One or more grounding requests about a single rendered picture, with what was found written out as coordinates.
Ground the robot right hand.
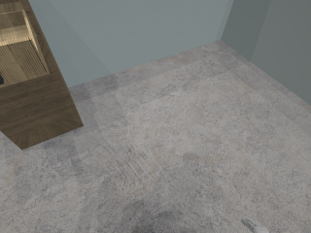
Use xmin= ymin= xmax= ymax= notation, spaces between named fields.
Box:
xmin=241 ymin=216 xmax=269 ymax=233

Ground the cabinet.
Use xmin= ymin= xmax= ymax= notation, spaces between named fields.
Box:
xmin=0 ymin=0 xmax=84 ymax=150

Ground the drawer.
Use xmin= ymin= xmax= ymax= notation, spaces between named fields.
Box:
xmin=0 ymin=10 xmax=50 ymax=88

